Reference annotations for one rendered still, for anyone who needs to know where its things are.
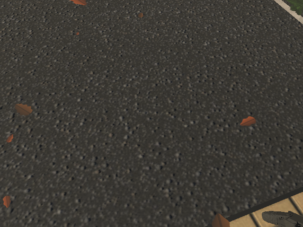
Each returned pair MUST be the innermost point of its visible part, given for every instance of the right robot hand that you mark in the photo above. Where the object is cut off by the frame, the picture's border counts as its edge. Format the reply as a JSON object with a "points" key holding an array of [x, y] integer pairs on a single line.
{"points": [[283, 219]]}

